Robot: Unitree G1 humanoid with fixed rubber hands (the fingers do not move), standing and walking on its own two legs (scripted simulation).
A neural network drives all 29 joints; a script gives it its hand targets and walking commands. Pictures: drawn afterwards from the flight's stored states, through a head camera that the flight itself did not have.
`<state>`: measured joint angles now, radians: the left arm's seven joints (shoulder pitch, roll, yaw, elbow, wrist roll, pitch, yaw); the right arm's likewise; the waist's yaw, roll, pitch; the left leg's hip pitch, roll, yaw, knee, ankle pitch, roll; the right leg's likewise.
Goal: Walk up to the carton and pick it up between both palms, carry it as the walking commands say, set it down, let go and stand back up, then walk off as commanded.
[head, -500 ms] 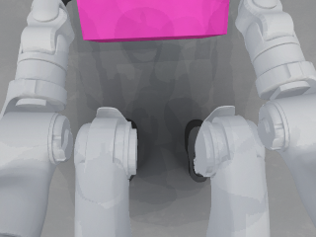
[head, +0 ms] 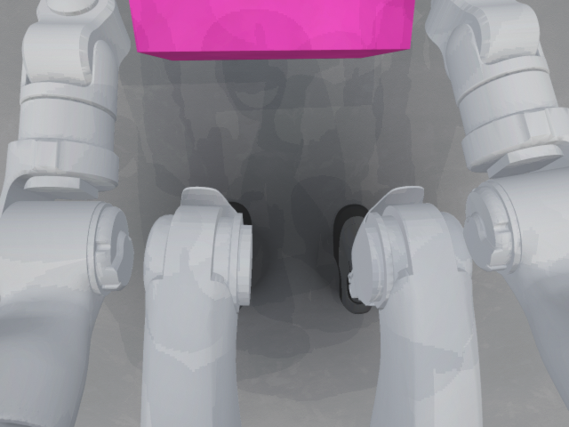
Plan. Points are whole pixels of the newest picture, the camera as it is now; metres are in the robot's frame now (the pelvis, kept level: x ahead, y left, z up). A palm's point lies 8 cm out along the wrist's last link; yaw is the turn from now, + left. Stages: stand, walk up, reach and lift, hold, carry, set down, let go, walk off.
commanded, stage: reach and lift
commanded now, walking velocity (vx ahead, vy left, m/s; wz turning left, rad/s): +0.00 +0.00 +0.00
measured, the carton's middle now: out of the picture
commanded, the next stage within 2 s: none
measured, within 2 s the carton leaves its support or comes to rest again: neither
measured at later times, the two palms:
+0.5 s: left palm out of the picture +0.52 +0.20 -0.09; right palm out of the picture +0.54 -0.14 -0.09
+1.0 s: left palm out of the picture +0.51 +0.20 -0.03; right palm out of the picture +0.53 -0.14 -0.02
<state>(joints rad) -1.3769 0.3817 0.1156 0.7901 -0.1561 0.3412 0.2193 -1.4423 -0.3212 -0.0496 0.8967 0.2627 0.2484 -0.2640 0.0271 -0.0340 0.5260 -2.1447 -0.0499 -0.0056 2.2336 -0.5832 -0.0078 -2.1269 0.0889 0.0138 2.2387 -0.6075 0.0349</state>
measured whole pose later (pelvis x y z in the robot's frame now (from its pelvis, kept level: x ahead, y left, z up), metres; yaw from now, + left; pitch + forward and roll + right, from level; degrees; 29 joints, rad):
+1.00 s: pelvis -0.04 +0.00 +0.07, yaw +0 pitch +23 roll +0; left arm -1.38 0.32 0.16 0.71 -0.16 0.49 0.31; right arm -1.44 -0.32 -0.12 0.81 0.17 0.42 -0.25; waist 0.03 -0.03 0.53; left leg -1.89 -0.05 -0.01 1.97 -0.48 0.00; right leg -1.87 0.09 0.03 1.98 -0.50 0.04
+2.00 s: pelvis -0.05 +0.00 +0.18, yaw +0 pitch +14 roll +0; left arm -1.26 0.26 0.17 0.68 -0.16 0.54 0.33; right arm -1.27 -0.29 -0.13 0.74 0.14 0.47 -0.24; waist 0.03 -0.03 0.53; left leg -1.45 -0.04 -0.01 1.63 -0.42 0.00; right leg -1.45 0.09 0.06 1.64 -0.43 0.03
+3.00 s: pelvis -0.04 +0.00 +0.30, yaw -1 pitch +3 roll +0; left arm -1.07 0.19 0.17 0.65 -0.15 0.54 0.34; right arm -1.07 -0.22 -0.15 0.71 0.10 0.48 -0.23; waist 0.04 -0.03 0.52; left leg -0.91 -0.03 -0.02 1.14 -0.29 -0.01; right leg -0.92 0.08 0.08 1.15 -0.29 0.02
